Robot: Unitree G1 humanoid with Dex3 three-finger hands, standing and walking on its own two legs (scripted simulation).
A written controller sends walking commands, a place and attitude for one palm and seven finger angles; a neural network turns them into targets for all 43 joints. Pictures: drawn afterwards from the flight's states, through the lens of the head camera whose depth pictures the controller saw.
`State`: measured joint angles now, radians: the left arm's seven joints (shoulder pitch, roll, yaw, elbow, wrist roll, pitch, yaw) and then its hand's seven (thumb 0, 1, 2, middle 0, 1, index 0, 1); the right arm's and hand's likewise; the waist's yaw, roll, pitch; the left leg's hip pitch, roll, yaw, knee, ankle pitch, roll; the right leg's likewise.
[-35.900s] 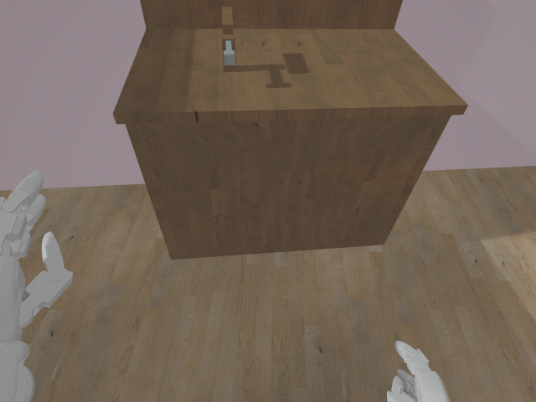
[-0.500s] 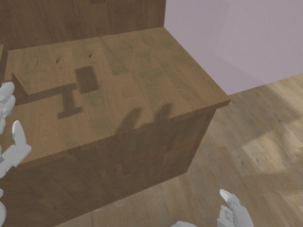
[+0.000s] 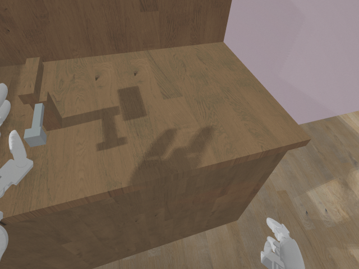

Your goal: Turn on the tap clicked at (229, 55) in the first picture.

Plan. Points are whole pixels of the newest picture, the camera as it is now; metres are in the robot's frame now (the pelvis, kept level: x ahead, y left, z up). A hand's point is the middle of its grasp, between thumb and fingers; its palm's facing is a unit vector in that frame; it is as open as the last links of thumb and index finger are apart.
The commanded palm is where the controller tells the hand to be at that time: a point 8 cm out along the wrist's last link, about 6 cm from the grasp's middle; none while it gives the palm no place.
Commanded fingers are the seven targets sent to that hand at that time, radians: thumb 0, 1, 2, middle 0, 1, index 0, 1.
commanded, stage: come to a stop and stand still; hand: left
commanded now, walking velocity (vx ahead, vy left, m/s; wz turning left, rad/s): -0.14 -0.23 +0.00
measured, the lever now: (35, 136) +0.32 +0.32 +0.13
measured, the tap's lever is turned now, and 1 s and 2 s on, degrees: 0 0 0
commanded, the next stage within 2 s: look again from close up in 0.94 s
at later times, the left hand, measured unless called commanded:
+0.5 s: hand (13, 143) +0.24 +0.27 +0.21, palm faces +0.44 -0.81 -0.39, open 7.4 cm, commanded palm +0.16 +0.29 +0.19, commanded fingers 0.00 0.90 0.90 -0.20 -0.30 -0.20 -0.30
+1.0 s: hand out of the picture +0.20 +0.30 +0.18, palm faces +0.44 -0.84 -0.32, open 7.4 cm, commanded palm +0.14 +0.33 +0.19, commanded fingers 0.00 0.90 0.90 -0.20 -0.30 -0.20 -0.30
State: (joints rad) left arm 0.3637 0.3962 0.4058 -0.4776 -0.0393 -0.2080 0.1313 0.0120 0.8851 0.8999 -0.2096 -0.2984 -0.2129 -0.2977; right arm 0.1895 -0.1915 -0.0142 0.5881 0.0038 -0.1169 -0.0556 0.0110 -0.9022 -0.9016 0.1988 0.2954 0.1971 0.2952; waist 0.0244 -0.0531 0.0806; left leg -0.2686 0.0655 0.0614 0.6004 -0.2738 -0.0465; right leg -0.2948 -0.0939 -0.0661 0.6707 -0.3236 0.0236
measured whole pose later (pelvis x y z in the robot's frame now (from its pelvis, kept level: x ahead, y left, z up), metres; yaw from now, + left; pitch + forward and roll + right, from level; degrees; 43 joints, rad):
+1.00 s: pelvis -0.02 +0.04 +0.01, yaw +0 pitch -2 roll -1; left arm 0.37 0.35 0.36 -0.49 -0.05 -0.25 0.13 0.01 0.89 0.90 -0.21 -0.30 -0.21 -0.30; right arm 0.14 -0.14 0.06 0.60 -0.01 -0.20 0.02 0.01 -0.90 -0.90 0.21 0.30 0.20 0.30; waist 0.05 -0.03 0.10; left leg -0.28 0.04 0.06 0.53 -0.21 0.01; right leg -0.24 -0.09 -0.05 0.45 -0.17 0.06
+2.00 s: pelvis -0.01 +0.04 +0.01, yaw -2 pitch -3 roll -1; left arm 0.38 0.35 0.36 -0.42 -0.02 -0.22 0.10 0.01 0.88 0.90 -0.21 -0.30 -0.22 -0.30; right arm 0.22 -0.18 0.02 0.60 0.01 -0.18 -0.02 0.01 -0.90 -0.90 0.20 0.30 0.20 0.30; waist 0.05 -0.04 0.09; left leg -0.24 0.06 0.09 0.53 -0.23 0.00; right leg -0.22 -0.07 -0.01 0.46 -0.19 0.06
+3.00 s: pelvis +0.02 +0.04 +0.02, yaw -1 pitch -2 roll -1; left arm 0.43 0.35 0.37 -0.52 -0.04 -0.17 0.12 0.01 0.89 0.90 -0.21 -0.30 -0.21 -0.30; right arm 0.18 -0.18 0.00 0.57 0.02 -0.10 -0.02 0.01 -0.90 -0.90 0.20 0.30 0.20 0.30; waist 0.03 -0.03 0.11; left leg -0.21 0.06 0.07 0.50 -0.25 0.00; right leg -0.16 -0.07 -0.04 0.40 -0.19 0.07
